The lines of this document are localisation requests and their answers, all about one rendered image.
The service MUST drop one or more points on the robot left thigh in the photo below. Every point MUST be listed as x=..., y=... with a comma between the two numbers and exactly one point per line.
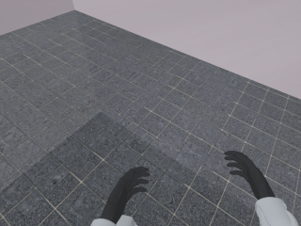
x=126, y=221

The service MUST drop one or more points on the robot right hand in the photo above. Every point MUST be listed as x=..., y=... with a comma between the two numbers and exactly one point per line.
x=250, y=172

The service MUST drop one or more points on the robot right forearm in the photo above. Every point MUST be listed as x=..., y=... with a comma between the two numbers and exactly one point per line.
x=273, y=211

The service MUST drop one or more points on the robot left hand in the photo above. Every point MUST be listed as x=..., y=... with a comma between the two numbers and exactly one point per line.
x=123, y=191

